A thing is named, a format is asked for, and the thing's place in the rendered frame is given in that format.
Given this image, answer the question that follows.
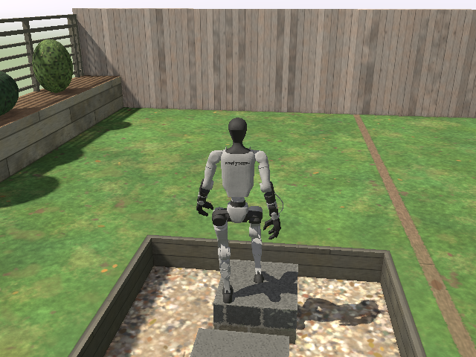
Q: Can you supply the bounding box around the right robot forearm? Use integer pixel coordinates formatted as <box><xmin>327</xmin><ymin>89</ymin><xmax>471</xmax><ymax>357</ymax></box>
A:
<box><xmin>264</xmin><ymin>181</ymin><xmax>280</xmax><ymax>220</ymax></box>

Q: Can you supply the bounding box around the robot head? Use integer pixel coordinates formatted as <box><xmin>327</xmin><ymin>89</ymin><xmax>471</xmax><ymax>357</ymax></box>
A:
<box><xmin>226</xmin><ymin>118</ymin><xmax>250</xmax><ymax>154</ymax></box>

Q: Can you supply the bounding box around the left robot upper arm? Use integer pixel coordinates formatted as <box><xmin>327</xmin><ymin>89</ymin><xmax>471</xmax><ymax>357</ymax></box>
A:
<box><xmin>202</xmin><ymin>150</ymin><xmax>222</xmax><ymax>190</ymax></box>

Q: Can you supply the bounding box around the robot right shin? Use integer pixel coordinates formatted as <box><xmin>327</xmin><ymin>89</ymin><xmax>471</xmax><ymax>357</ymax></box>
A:
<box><xmin>251</xmin><ymin>226</ymin><xmax>262</xmax><ymax>274</ymax></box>

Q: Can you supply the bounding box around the right robot upper arm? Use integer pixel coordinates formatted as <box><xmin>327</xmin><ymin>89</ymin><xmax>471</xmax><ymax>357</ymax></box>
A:
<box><xmin>253</xmin><ymin>150</ymin><xmax>271</xmax><ymax>193</ymax></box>

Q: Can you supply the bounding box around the left robot forearm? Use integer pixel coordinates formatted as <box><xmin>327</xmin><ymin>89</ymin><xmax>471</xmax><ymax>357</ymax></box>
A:
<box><xmin>197</xmin><ymin>179</ymin><xmax>210</xmax><ymax>205</ymax></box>

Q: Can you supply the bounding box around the right robot hand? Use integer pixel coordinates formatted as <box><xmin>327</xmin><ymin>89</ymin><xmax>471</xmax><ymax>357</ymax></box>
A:
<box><xmin>263</xmin><ymin>218</ymin><xmax>281</xmax><ymax>239</ymax></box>

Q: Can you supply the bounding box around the left robot hand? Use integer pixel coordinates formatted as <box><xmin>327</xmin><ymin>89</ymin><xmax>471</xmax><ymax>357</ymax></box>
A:
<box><xmin>196</xmin><ymin>202</ymin><xmax>213</xmax><ymax>216</ymax></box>

